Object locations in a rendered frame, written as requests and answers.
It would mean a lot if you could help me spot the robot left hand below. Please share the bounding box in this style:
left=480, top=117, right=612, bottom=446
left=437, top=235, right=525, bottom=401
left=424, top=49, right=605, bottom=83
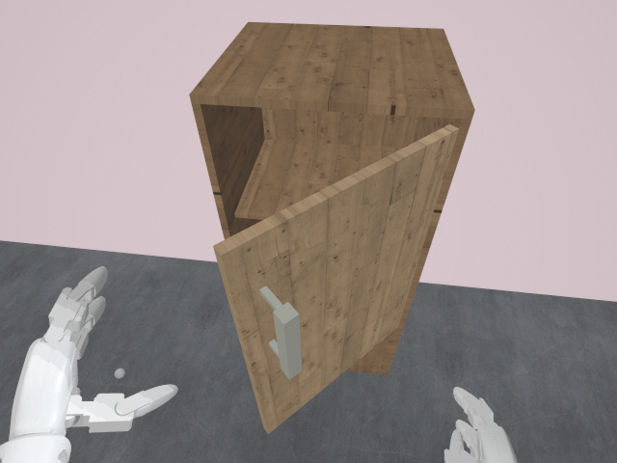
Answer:
left=9, top=266, right=178, bottom=441

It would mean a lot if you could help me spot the handle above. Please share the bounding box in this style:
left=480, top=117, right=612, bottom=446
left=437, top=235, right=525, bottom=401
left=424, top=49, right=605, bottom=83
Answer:
left=260, top=286, right=302, bottom=380

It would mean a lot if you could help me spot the robot right hand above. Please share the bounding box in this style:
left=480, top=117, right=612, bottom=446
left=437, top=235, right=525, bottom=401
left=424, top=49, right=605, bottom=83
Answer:
left=444, top=387, right=518, bottom=463

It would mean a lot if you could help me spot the left robot forearm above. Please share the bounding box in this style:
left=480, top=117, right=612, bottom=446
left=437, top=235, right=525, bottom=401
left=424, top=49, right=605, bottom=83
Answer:
left=0, top=433, right=71, bottom=463

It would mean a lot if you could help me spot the cupboard door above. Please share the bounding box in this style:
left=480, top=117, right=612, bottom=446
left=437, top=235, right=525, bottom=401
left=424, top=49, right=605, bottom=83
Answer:
left=213, top=124, right=459, bottom=434

